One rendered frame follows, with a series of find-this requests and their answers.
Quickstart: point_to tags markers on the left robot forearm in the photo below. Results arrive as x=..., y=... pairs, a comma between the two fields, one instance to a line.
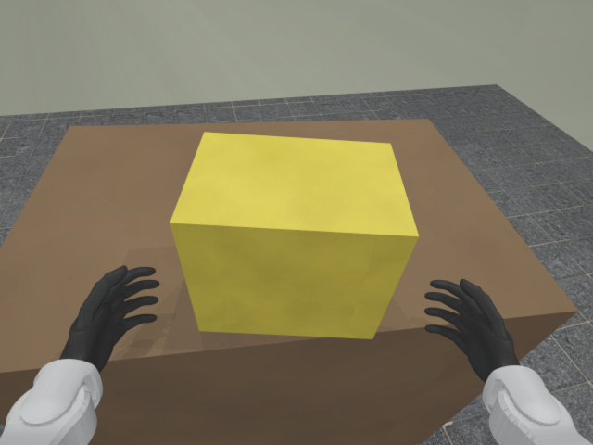
x=60, y=407

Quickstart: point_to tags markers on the pedestal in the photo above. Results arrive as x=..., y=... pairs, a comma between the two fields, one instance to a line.
x=106, y=199

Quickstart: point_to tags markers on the robot left hand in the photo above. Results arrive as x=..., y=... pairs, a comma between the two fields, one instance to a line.
x=100, y=324

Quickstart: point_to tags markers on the carton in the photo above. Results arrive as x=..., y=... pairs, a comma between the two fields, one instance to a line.
x=292, y=236

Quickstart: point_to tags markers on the right robot forearm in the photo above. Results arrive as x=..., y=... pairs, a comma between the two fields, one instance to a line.
x=523, y=412

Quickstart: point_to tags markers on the robot right hand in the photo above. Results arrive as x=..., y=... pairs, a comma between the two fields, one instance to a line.
x=483, y=336

